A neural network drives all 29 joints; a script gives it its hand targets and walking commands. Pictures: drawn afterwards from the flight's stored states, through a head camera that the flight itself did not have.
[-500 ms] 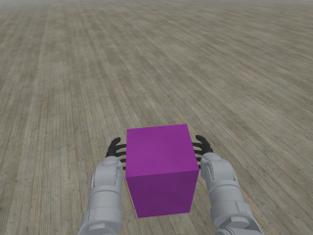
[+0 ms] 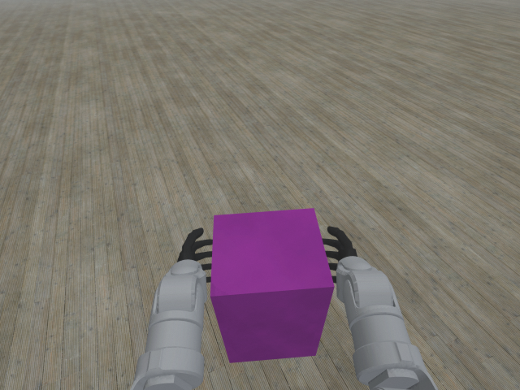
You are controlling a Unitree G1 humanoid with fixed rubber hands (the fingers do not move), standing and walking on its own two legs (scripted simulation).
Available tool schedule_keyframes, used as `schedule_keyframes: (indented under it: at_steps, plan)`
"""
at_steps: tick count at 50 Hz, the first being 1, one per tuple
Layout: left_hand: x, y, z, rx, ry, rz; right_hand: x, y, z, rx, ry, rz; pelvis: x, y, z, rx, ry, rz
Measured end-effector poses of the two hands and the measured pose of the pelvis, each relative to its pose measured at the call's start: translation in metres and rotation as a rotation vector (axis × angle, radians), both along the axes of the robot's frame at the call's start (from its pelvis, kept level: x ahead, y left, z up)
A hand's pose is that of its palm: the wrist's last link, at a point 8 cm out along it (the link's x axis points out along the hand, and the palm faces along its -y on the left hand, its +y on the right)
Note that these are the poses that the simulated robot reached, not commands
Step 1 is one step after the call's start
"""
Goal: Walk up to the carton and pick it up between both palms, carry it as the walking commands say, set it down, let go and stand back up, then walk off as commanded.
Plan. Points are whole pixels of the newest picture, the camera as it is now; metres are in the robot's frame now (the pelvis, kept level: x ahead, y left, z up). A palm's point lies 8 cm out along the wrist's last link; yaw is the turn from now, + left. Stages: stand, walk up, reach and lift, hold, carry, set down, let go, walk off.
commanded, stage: reach and lift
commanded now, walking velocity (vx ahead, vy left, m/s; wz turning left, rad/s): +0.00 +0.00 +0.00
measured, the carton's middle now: (268, 291) +0.31 +0.00 -0.01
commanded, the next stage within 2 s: hold in 0.30 s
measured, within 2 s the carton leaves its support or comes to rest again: neither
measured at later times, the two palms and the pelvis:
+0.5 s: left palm (188, 279) +0.29 +0.13 +0.06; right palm (351, 276) +0.29 -0.13 +0.05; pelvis -0.01 +0.00 +0.00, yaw +0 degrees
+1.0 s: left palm (186, 280) +0.29 +0.13 +0.06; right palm (349, 277) +0.28 -0.12 +0.05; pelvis -0.01 +0.00 +0.00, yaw +0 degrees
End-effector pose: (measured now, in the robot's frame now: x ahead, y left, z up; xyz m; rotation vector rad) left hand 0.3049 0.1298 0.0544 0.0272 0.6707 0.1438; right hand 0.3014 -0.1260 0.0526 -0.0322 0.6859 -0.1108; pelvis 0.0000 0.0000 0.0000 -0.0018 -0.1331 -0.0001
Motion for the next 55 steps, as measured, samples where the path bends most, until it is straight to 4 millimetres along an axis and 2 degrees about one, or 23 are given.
schedule_keyframes:
  at_steps: [30, 55]
  plan:
    - [-0.018, -0.001, 0.001, 0.012, 0.006, -0.014, -0.018, -0.001, 0.002, -0.011, 0.006, 0.006, -0.012, 0.000, -0.001, -0.001, -0.022, 0.001]
    - [-0.016, 0.001, 0.001, 0.024, 0.008, -0.025, -0.018, 0.001, 0.001, -0.023, 0.006, 0.013, -0.010, 0.003, -0.001, -0.002, -0.016, -0.005]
